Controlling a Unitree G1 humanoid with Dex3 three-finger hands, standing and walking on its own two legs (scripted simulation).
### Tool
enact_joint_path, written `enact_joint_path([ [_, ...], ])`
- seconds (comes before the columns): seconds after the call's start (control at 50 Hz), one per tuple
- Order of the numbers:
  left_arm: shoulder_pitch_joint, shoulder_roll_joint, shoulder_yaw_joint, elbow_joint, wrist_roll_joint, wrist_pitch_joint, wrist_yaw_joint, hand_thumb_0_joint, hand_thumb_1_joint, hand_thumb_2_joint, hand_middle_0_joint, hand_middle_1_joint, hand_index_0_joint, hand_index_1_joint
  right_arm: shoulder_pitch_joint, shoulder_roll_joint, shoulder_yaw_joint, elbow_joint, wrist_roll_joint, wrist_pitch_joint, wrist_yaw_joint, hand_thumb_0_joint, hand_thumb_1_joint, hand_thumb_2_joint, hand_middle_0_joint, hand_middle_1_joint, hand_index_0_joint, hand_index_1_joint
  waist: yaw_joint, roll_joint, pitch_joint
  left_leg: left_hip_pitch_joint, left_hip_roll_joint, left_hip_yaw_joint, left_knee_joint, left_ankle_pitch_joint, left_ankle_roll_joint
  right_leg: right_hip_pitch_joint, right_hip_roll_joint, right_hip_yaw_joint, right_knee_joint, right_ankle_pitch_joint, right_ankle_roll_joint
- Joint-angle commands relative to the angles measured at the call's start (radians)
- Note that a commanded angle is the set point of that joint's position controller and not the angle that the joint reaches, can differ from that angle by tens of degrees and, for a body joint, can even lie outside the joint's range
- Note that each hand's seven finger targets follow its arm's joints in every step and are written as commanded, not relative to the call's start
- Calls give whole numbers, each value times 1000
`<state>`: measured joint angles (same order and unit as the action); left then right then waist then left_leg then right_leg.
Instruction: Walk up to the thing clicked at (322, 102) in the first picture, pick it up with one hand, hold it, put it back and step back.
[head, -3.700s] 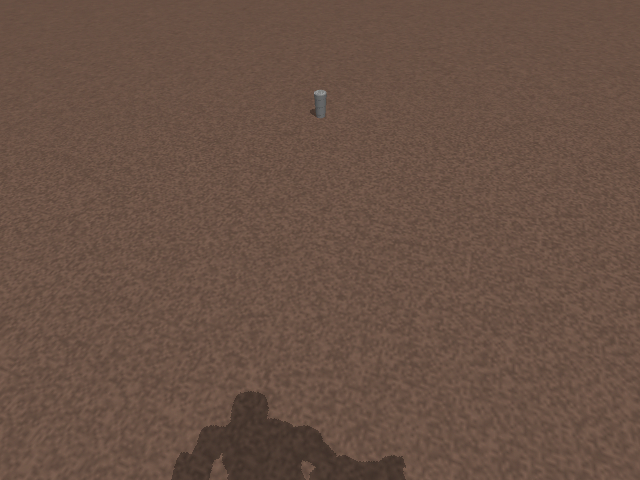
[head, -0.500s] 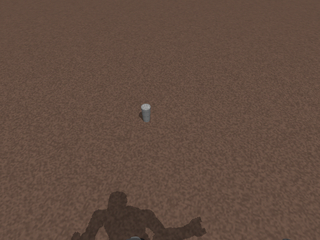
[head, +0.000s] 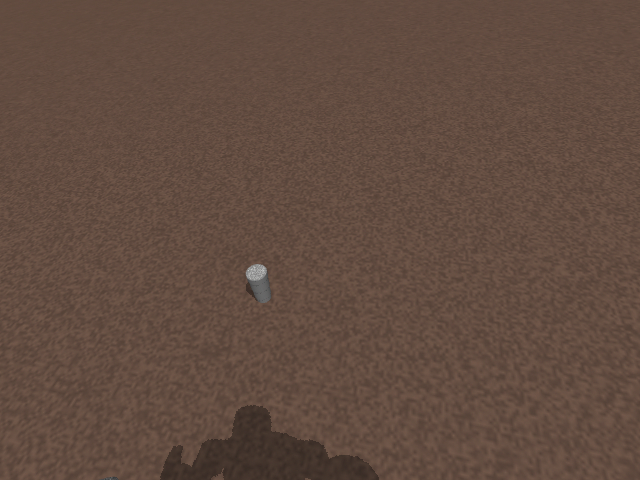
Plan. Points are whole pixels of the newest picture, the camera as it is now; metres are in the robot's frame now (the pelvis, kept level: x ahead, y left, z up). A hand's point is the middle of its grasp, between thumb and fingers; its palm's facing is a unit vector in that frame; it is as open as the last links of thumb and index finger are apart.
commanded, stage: walk up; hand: left
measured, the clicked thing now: (260, 285) +0.92 +0.28 -0.67
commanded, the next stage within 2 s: none
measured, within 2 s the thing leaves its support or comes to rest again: neither
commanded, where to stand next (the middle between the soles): +0.59 +0.03 m, yaw +1 degrees
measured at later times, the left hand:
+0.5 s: hand (132, 472) +0.19 +0.31 -0.15, palm faces +0.04 -0.93 -0.35, open 7.4 cm
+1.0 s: hand (181, 312) +0.43 +0.27 -0.10, palm faces +0.03 -0.90 -0.44, open 7.4 cm
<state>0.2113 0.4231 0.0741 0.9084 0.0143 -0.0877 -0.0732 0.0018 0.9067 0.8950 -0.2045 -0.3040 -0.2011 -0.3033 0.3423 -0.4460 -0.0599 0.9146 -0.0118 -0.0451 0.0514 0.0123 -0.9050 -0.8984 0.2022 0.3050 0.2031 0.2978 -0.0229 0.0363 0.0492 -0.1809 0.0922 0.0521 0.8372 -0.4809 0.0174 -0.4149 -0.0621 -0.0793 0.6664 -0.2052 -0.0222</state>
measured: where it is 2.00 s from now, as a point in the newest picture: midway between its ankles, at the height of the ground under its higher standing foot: (329, 381)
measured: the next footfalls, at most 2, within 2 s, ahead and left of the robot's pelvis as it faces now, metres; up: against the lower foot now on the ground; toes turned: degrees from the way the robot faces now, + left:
left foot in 0.42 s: +0.32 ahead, +0.15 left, +0.00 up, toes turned +8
right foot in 0.86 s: +0.48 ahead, -0.11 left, +0.00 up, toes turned -4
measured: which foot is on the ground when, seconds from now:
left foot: up 0.00-0.40, down 0.42-0.86, up 0.88-1.00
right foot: down 0.00-0.44, up 0.46-0.84, down 0.86-1.00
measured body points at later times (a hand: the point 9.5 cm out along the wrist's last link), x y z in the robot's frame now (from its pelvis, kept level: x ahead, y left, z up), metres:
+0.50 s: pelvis +0.19 +0.03 +0.01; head +0.21 +0.05 +0.45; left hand +0.19 +0.36 -0.12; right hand +0.33 -0.28 -0.08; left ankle +0.28 +0.14 -0.72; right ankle +0.12 -0.11 -0.66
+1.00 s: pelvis +0.37 -0.01 +0.01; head +0.38 -0.05 +0.46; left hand +0.43 +0.32 -0.07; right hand +0.43 -0.33 -0.12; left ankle +0.34 +0.13 -0.65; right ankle +0.44 -0.11 -0.72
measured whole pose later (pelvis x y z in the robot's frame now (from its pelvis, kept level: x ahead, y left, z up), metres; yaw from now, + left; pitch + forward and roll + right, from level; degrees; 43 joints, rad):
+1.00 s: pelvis +0.37 -0.01 +0.01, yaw +2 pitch -3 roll +1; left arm 0.27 0.39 0.05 0.88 0.00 -0.10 -0.04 0.00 0.91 0.89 -0.21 -0.30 -0.20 -0.30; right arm 0.31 -0.44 -0.05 0.90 0.00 -0.01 0.05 0.01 -0.91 -0.90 0.20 0.30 0.20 0.30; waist 0.01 0.08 0.08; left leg -0.39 0.03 0.00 1.05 -0.39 0.03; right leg -0.31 -0.04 -0.09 0.56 -0.20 -0.04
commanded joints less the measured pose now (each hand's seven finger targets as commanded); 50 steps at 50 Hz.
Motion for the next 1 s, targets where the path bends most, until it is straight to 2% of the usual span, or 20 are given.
enact_joint_path([
  [0.0, 131, 319, 75, -50, -24, -21, 45, 0, 900, 900, -200, -300, -200, -300, -64, -211, -45, -88, 24, -33, -23, 0, -900, -900, 200, 300, 200, 300, 98, -134, -19, -511, -22, -148, 374, 88, 25, 386, -328, 548, -443, -254, -193],
  [0.08, 79, 243, 49, -74, -16, -30, 49, 0, 900, 900, -200, -300, -200, -300, 12, -173, -44, -33, 12, -18, -2, 0, -900, -900, 200, 300, 200, 300, 38, -193, -24, -380, -7, -119, 199, 185, 2, 271, -208, 234, -418, 47, -169],
  [0.18, 92, 263, 61, -100, -6, -34, 47, 0, 900, 900, -200, -300, -200, -300, -103, -154, -51, -76, -9, -11, 22, 0, -900, -900, 200, 300, 200, 300, 69, -160, 14, -393, 13, -76, -47, 253, -24, 258, -234, 179, -456, -135, -203],
  [0.3, 126, 269, 57, -96, -8, -24, 43, 0, 900, 900, -200, -300, -200, -300, -197, -133, -52, -108, -7, -25, 37, 0, -900, -900, 200, 300, 200, 300, 83, -141, 33, -265, -17, 10, -233, 328, 1, 251, -207, 110, -379, 11, -167],
  [0.34, 108, 281, 53, -103, -7, -19, 46, 0, 900, 900, -200, -300, -200, -300, -156, -135, -54, -100, -5, -28, 33, 0, -900, -900, 200, 300, 200, 300, 45, -139, 14, -154, -29, 29, -262, 317, 16, 216, -220, 103, -311, 73, -161],
  [0.38, 111, 225, 27, -108, -9, -13, 49, 0, 900, 900, -200, -300, -200, -300, 26, -190, -82, -45, -11, -39, 15, 0, -900, -900, 200, 300, 200, 300, -55, 19, -97, 154, -70, 11, -341, 271, 59, 124, -125, -3, 23, 262, -106],
  [0.4, 149, 153, 3, -124, -19, -10, 51, 0, 900, 900, -200, -300, -200, -300, 142, -282, -114, -35, -30, -43, 0, 0, -900, -900, 200, 300, 200, 300, -98, 242, -183, 333, 126, -285, -415, 131, 133, -63, -33, -55, 346, 103, -45],
  [0.42, 182, 154, 5, -119, -29, -3, 56, 0, 900, 900, -200, -300, -200, -300, 121, -339, -121, -76, -10, -46, -10, 0, -900, -900, 200, 300, 200, 300, -76, 263, -174, 386, 330, -705, -573, 28, 239, -276, 106, -1, 477, -314, -19],
  [0.44, 133, 241, 16, -97, -16, 3, 66, 0, 900, 900, -200, -300, -200, -300, 82, -327, -125, -85, 24, -41, -10, 0, -900, -900, 200, 300, 200, 300, -71, 103, -140, 274, 344, -676, -568, 42, 281, -257, 19, 115, 550, -321, -30],
  [0.48, 159, 222, 12, -74, -26, 4, 59, 0, 900, 900, -200, -300, -200, -300, -17, -250, -87, -108, 22, -39, -20, 0, -900, -900, 200, 300, 200, 300, -13, 54, -43, 140, 243, -399, -551, 196, 214, -224, -22, 162, 500, -197, -26],
  [0.54, 213, 207, 18, -28, -17, 14, 39, 0, 900, 900, -200, -300, -200, -300, -74, -212, -68, -119, 15, -48, -18, 0, -900, -900, 200, 300, 200, 300, 22, 120, 0, -23, 172, -209, -584, 201, 183, -113, -56, 113, 357, -111, -1],
  [0.62, 132, 187, 24, -53, -3, 18, 16, 0, 900, 900, -200, -300, -200, -300, -73, -242, -78, -136, 6, -53, -10, 0, -900, -900, 200, 300, 200, 300, 5, 143, 41, -56, 184, -185, -634, 59, 222, -118, -70, 64, 154, -75, 26],
  [0.72, 54, 175, 30, -54, -1, 7, 11, 0, 900, 900, -200, -300, -200, -300, -60, -240, -79, -144, 6, -44, -3, 0, -900, -900, 200, 300, 200, 300, -7, 110, 34, -51, 153, -147, -596, 63, 188, -47, -36, 20, -20, 35, 18],
  [0.76, 52, 170, 31, -52, -3, -1, 13, 0, 900, 900, -200, -300, -200, -300, -73, -237, -75, -149, 7, -36, -2, 0, -900, -900, 200, 300, 200, 300, 8, 94, 34, -68, 154, -131, -549, 88, 181, 20, -19, 11, -68, 25, 9],
  [0.8, 148, 188, 44, -19, 1, -15, 25, 0, 900, 900, -200, -300, -200, -300, -101, -203, -60, -163, 6, -28, -4, 0, -900, -900, 200, 300, 200, 300, 73, 10, -27, -133, 122, -83, -373, 150, 140, 246, 13, 8, -156, 38, -1],
  [0.82, 225, 225, 59, 5, 4, -25, 38, 0, 900, 900, -200, -300, -200, -300, -54, -151, -38, -163, 7, -29, -5, 0, -900, -900, 200, 300, 200, 300, 106, -117, -89, -200, 59, -23, -175, 194, 108, 404, -2, 67, -209, -45, -20],
  [0.84, 312, 308, 83, 10, 11, -35, 54, 0, 900, 900, -200, -300, -200, -300, -31, -79, -12, -177, 9, -32, -4, 0, -900, -900, 200, 300, 200, 300, 135, -353, -124, -342, -56, 57, 127, 56, 54, 490, -230, 414, -352, -223, -71],
  [0.86, 284, 369, 86, -13, -1, -33, 57, 0, 900, 900, -200, -300, -200, -300, -29, -143, -26, -164, 10, -20, -12, 0, -900, -900, 200, 300, 200, 300, 126, -297, -85, -497, -124, -4, 244, -65, 25, 499, -373, 733, -456, -334, -190],
  [0.9, 186, 313, 70, -52, -23, -26, 61, 0, 900, 900, -200, -300, -200, -300, -37, -198, -43, -118, 16, -6, -20, 0, -900, -900, 200, 300, 200, 300, 92, -139, -17, -492, -36, -139, 301, 34, 26, 387, -329, 571, -424, -258, -204],
  [0.98, 126, 252, 48, -75, -19, -29, 64, 0, 900, 900, -200, -300, -200, -300, 24, -174, -47, -63, 7, 8, -3, 0, -900, -900, 200, 300, 200, 300, 40, -187, 5, -385, -12, -115, 194, 171, 2, 247, -209, 282, -431, -91, -149],
])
